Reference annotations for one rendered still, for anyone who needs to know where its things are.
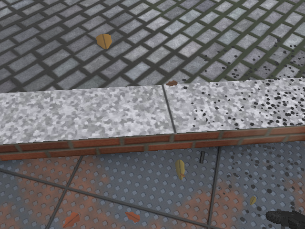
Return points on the right robot hand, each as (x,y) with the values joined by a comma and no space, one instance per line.
(293,220)

